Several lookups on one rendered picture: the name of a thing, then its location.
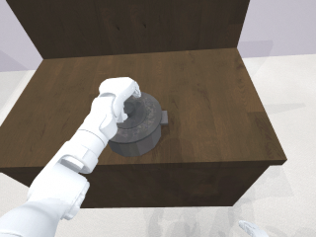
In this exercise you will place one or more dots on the left robot forearm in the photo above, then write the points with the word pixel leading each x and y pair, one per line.
pixel 80 153

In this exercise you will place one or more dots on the left robot upper arm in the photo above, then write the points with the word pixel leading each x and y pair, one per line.
pixel 59 195

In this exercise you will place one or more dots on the knob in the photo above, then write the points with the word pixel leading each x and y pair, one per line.
pixel 129 109

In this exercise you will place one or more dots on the robot left hand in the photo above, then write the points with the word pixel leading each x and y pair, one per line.
pixel 125 86

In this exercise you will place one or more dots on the table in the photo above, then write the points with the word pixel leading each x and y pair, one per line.
pixel 219 139

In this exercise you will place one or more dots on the robot right hand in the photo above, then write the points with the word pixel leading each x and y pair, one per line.
pixel 252 229

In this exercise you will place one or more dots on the pot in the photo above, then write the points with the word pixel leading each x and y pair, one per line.
pixel 141 147

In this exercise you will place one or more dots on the lid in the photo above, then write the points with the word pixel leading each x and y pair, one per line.
pixel 147 118

